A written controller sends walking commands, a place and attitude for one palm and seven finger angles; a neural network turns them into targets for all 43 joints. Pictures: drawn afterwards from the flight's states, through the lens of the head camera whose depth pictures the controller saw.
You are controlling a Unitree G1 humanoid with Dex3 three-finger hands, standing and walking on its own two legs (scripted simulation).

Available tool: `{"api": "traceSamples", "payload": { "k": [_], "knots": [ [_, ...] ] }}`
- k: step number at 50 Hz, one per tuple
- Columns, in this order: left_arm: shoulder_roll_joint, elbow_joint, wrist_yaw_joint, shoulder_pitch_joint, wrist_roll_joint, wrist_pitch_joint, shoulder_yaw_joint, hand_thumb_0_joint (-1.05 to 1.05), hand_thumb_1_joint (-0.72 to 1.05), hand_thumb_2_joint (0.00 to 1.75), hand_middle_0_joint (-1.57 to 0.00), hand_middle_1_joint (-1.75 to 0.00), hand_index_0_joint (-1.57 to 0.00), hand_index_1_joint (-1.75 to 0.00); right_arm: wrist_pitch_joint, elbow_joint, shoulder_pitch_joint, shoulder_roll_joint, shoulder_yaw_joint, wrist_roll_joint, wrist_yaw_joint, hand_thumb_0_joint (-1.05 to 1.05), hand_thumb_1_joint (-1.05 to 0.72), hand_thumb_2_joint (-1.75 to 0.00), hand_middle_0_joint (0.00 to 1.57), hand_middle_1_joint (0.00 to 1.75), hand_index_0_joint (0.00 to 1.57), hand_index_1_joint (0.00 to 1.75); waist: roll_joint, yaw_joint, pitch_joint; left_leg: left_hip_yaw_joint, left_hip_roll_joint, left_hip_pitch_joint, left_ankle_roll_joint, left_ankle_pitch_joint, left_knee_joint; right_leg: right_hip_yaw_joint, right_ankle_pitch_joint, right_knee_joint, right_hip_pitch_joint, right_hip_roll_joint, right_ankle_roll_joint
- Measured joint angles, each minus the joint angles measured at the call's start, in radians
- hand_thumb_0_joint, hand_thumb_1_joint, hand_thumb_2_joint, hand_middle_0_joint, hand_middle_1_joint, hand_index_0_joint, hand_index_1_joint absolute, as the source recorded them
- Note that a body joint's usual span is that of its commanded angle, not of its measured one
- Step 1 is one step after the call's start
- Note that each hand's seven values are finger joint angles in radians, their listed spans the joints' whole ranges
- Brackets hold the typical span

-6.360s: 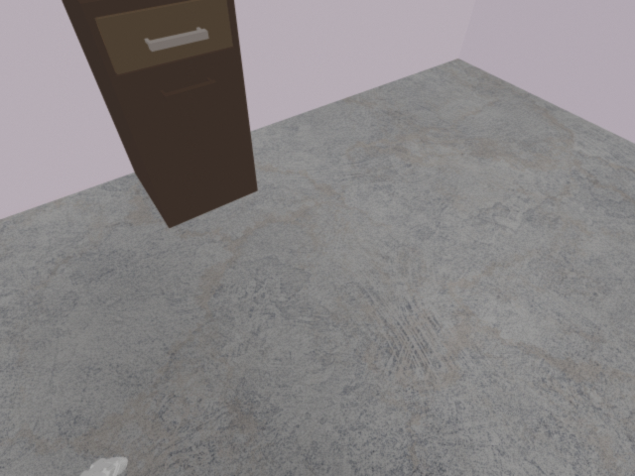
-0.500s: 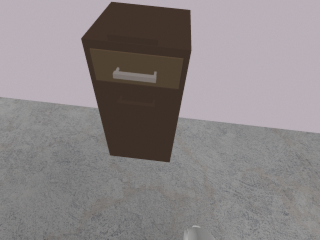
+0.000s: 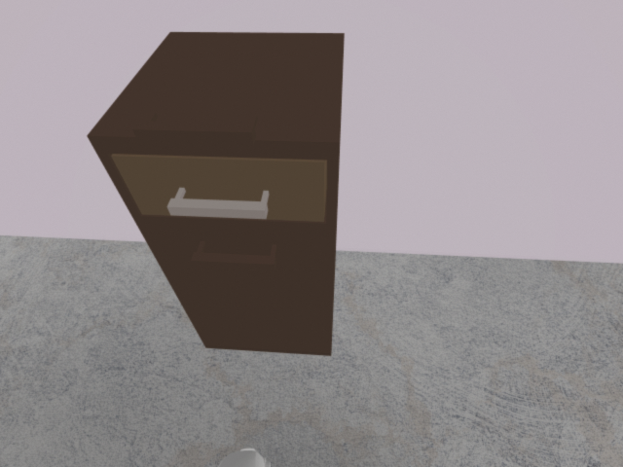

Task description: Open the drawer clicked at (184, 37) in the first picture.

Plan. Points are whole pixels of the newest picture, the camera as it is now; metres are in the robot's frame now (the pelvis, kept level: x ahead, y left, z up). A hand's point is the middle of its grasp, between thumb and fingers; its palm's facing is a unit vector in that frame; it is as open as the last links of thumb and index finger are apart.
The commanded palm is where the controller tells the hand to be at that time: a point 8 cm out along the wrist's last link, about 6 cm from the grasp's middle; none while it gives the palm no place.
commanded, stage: come to a stop and stand still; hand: left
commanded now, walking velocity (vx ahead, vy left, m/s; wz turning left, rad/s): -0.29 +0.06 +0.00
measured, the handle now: (220, 201) +0.57 +0.20 -0.02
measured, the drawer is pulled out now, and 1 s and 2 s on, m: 0.00 0.00 0.00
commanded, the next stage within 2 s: look again from close up in 1.66 s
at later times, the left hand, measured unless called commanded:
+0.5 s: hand out of the picture +0.05 +0.19 -0.17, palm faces +0.02 -0.95 -0.32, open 7.4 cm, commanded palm none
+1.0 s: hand out of the picture -0.04 +0.19 -0.18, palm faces +0.08 -0.97 -0.22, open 7.4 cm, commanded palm none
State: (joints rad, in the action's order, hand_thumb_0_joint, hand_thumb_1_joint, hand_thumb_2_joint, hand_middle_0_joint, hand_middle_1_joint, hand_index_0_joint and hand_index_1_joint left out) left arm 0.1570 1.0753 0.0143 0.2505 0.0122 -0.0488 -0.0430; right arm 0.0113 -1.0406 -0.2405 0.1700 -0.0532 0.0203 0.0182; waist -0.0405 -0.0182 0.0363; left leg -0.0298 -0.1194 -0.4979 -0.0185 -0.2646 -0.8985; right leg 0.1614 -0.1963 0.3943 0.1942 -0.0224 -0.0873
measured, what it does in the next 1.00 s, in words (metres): steps on the spot: left foot, then right foot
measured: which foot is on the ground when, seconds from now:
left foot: up 0.00-0.10, down 0.12-0.44, up 0.46-0.94, down 0.96-1.00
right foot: down 0.00-0.20, up 0.22-0.42, down 0.44-0.98, up 1.00-1.00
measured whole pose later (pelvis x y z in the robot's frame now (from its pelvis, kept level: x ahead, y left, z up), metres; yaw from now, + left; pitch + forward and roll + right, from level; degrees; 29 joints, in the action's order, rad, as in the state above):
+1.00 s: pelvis -0.03 +0.00 +0.00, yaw +0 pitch +0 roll +0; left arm 0.19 1.10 0.01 0.28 0.01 0.03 -0.04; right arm -0.01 -1.07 -0.24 0.19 -0.03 0.02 0.02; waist 0.00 0.03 0.02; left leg 0.00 -0.03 -0.14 -0.01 -0.29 -0.43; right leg 0.08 -0.28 0.54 0.28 0.03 -0.01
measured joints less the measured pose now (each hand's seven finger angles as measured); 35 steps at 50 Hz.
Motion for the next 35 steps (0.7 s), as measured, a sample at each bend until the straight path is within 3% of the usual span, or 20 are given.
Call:
{"api": "traceSamples", "payload": {
  "k": [4,6,11,14,17,20,22,24,27,30,35],
  "knots": [
    [-0.020,0.016,0.003,0.026,0.001,0.014,0.014,0.00,0.92,0.90,-0.20,-0.30,-0.20,-0.30,-0.003,-0.006,0.046,0.010,0.013,-0.009,0.005,0.00,-0.94,-0.90,0.20,0.29,0.20,0.30,0.005,0.037,0.000,-0.003,0.024,0.089,-0.017,0.022,0.213,-0.012,-0.034,0.014,-0.025,-0.002,0.016],
    [-0.030,0.021,0.008,0.038,-0.001,0.025,0.019,0.00,0.91,0.90,-0.20,-0.30,-0.20,-0.30,-0.004,-0.009,0.061,0.008,0.019,-0.012,0.006,0.00,-0.93,-0.90,0.20,0.29,0.20,0.30,0.005,0.047,0.001,-0.007,0.036,0.159,-0.018,0.127,0.332,-0.014,-0.070,0.057,-0.023,-0.006,0.026],
    [-0.018,0.009,0.022,0.032,-0.008,0.061,0.019,0.01,0.91,0.89,-0.20,-0.30,-0.20,-0.30,-0.014,0.000,0.099,-0.038,0.030,-0.012,0.014,0.00,-0.93,-0.90,0.20,0.29,0.20,0.30,0.079,0.069,0.031,-0.049,0.072,0.216,0.005,0.050,0.377,-0.050,-0.155,0.194,0.017,0.040,0.062],
    [-0.009,-0.009,0.018,0.006,-0.010,0.082,0.012,0.01,0.91,0.89,-0.20,-0.30,-0.20,-0.30,-0.023,0.020,0.130,-0.046,0.027,-0.010,0.024,0.00,-0.92,-0.90,0.20,0.29,0.20,0.30,0.081,0.064,0.059,-0.062,0.073,0.214,0.010,0.068,0.395,-0.092,-0.299,0.365,0.087,0.041,0.077],
    [-0.001,-0.034,0.017,-0.022,-0.008,0.090,0.000,0.01,0.91,0.89,-0.20,-0.30,-0.20,-0.30,-0.037,0.035,0.158,-0.034,0.018,-0.003,0.025,0.00,-0.92,-0.90,0.20,0.29,0.21,0.30,0.049,0.054,0.083,-0.058,0.057,0.196,0.003,0.091,0.404,-0.121,-0.339,0.467,0.138,0.035,0.082],
    [0.016,-0.058,0.015,-0.034,-0.006,0.084,-0.008,0.01,0.91,0.89,-0.20,-0.30,-0.20,-0.30,-0.047,0.040,0.166,-0.015,0.007,0.000,0.020,0.00,-0.92,-0.90,0.20,0.29,0.21,0.30,0.020,0.048,0.087,-0.055,0.042,0.174,-0.015,0.105,0.398,-0.127,-0.279,0.393,0.126,0.047,0.089],
    [0.033,-0.071,0.014,-0.028,-0.002,0.073,-0.012,0.01,0.91,0.89,-0.20,-0.30,-0.20,-0.30,-0.053,0.040,0.155,-0.005,0.001,-0.005,0.013,0.00,-0.92,-0.90,0.20,0.29,0.21,0.30,0.016,0.046,0.072,-0.052,0.038,0.147,-0.031,0.096,0.361,-0.129,-0.145,0.243,0.076,0.059,0.092],
    [0.033,-0.064,0.017,-0.028,0.006,0.066,-0.011,0.01,0.91,0.90,-0.20,-0.30,-0.20,-0.30,-0.063,0.032,0.144,0.014,-0.008,-0.011,0.006,0.00,-0.91,-0.90,0.20,0.29,0.21,0.30,-0.012,0.038,0.067,-0.016,0.036,0.130,-0.022,0.002,0.300,-0.112,-0.138,0.247,0.071,0.042,0.068],
    [0.025,-0.057,0.014,-0.012,0.009,0.066,0.001,0.01,0.91,0.90,-0.20,-0.30,-0.20,-0.30,-0.080,0.012,0.105,0.035,-0.015,-0.011,-0.002,0.00,-0.91,-0.90,0.20,0.29,0.20,0.30,-0.020,0.032,0.027,0.021,0.074,0.117,-0.006,-0.134,0.170,-0.099,-0.142,0.208,0.049,0.039,0.039],
    [0.013,-0.049,0.012,0.000,0.008,0.063,0.007,0.01,0.91,0.90,-0.20,-0.30,-0.20,-0.30,-0.077,-0.008,0.073,0.047,-0.014,-0.008,-0.010,0.00,-0.91,-0.90,0.20,0.29,0.20,0.30,-0.008,0.032,-0.004,0.022,0.092,0.135,0.001,-0.123,0.089,-0.103,-0.100,0.137,0.031,0.036,0.031],
    [-0.009,-0.055,0.006,-0.012,0.006,0.047,0.013,0.01,0.90,0.89,-0.20,-0.30,-0.20,-0.30,-0.066,-0.024,0.023,0.059,-0.009,-0.007,-0.011,0.00,-0.91,-0.90,0.20,0.29,0.20,0.30,0.010,0.033,-0.010,0.022,0.102,0.189,-0.011,-0.125,0.085,-0.090,-0.047,0.061,0.025,0.037,0.022]
  ]
}}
